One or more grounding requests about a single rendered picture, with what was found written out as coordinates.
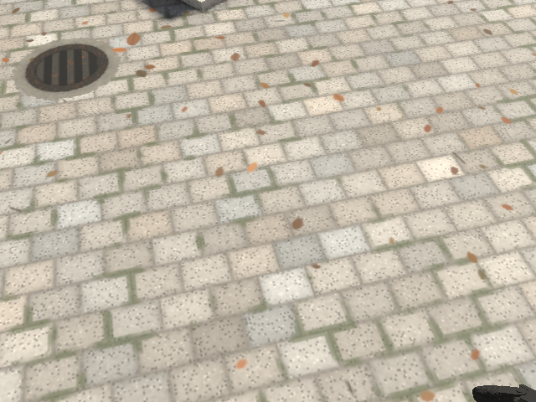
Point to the right robot hand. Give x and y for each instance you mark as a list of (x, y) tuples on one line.
[(494, 393)]

